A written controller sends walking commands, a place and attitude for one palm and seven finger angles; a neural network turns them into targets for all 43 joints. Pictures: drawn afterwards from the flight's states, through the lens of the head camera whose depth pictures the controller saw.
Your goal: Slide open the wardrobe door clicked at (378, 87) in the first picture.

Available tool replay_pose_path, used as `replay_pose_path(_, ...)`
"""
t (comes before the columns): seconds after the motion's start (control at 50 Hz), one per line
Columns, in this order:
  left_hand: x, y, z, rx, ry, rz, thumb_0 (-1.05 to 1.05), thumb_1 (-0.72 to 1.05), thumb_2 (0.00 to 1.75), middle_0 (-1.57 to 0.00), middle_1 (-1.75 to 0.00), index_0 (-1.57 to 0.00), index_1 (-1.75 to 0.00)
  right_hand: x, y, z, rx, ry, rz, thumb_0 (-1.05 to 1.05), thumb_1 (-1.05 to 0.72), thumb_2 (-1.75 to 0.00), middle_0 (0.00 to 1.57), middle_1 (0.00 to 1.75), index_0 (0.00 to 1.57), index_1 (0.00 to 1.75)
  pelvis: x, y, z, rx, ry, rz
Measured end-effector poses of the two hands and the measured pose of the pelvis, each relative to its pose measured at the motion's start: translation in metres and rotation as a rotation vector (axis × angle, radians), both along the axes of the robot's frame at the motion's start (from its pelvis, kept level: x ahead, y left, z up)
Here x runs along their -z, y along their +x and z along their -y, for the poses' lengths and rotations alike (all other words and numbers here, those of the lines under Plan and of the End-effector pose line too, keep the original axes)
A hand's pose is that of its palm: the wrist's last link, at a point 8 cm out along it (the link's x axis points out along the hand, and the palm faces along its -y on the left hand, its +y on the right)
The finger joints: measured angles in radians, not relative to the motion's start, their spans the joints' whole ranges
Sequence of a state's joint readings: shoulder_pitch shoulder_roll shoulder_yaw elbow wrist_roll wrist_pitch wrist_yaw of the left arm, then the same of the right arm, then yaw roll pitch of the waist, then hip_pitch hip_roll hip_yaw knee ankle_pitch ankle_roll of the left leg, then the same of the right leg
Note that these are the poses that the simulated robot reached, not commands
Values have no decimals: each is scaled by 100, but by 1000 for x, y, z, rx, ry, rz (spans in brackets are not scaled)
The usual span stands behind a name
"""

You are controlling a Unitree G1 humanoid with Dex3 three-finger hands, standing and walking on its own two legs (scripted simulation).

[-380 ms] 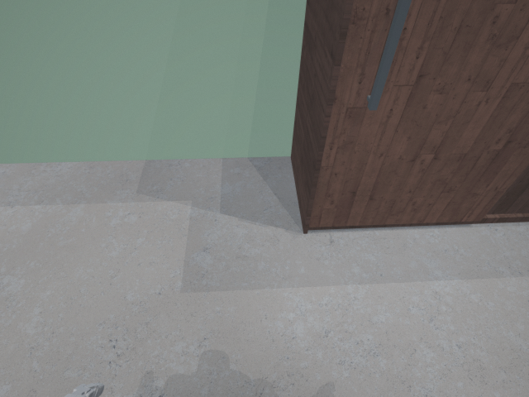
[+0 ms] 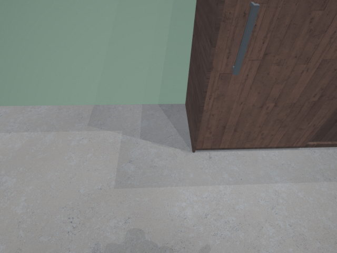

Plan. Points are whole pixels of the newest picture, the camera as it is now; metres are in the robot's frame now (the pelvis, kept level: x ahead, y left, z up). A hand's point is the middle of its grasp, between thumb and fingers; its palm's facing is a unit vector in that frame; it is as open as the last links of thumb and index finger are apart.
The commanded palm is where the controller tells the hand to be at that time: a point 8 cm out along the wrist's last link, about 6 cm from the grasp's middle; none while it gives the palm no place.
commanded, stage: stand and wait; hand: left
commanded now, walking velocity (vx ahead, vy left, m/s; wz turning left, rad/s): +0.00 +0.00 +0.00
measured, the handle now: (243, 41) +0.94 -0.26 +0.09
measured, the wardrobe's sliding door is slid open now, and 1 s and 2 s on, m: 0.00 0.00 0.00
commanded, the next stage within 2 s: look at it before walking up in 0.70 s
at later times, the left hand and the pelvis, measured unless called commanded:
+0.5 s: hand out of the picture +0.06 +0.24 -0.15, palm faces -0.02 -0.94 -0.34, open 7.4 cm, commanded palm none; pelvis -0.02 -0.01 +0.00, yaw +0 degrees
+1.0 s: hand out of the picture +0.06 +0.23 -0.15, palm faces -0.03 -0.95 -0.33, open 7.4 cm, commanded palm none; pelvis -0.01 -0.01 +0.00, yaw +0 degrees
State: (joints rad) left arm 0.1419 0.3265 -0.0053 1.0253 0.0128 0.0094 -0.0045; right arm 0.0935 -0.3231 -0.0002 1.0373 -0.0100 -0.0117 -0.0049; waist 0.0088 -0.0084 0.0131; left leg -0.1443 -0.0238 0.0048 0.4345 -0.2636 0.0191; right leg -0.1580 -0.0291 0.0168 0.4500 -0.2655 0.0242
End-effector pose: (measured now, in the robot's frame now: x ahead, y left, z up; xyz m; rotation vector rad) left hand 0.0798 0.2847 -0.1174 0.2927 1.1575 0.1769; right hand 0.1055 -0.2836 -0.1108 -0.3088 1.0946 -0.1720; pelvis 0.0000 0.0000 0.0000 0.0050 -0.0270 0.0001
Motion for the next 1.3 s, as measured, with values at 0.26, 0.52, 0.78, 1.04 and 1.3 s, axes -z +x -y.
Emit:
replay_pose_path(0.26, -1, -31, -3, -23, 24, -72, 1, 91, 89, -21, -30, -20, -30, 6, -43, 18, 36, -12, -107, 0, -90, -90, 21, 30, 20, 30, -3, -9, 8, -1, 0, 5)
replay_pose_path(0.52, -4, -28, 4, -9, 22, -55, 1, 91, 89, -21, -30, -20, -30, 9, -55, 19, 42, 3, -117, 0, -90, -90, 21, 30, 20, 30, -4, -16, 12, 2, 1, 4)
replay_pose_path(0.78, -2, -23, 9, -2, 11, -52, 1, 91, 89, -21, -30, -20, -30, 7, -51, 20, 42, 3, -118, 0, -90, -90, 21, 30, 20, 30, -4, -14, 14, 3, -1, -5)
replay_pose_path(1.04, -1, -21, 6, -7, 11, -63, 1, 91, 89, -21, -30, -20, -30, 5, -40, 20, 35, -6, -112, 0, -90, -90, 21, 30, 20, 30, -5, -8, 12, 2, -2, -7)
replay_pose_path(1.3, -3, -16, 1, -14, 17, -61, 1, 91, 89, -21, -30, -20, -30, 3, -28, 16, 28, -7, -96, 0, -90, -90, 21, 30, 20, 30, -5, -3, 10, 1, -1, -5)
